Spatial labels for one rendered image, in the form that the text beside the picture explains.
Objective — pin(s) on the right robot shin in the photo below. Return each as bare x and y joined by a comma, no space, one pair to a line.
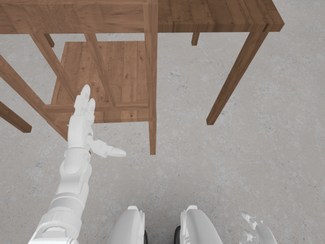
182,239

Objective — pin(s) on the table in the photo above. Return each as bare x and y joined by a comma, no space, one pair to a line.
259,17

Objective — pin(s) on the robot right hand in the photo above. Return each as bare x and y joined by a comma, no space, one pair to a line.
262,235

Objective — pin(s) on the left robot thigh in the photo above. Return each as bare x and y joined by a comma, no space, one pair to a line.
129,226

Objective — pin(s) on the robot left hand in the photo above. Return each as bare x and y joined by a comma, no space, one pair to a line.
79,127

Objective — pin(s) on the chair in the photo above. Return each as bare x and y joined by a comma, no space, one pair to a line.
122,75

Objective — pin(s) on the left robot forearm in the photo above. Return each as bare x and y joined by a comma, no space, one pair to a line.
63,218

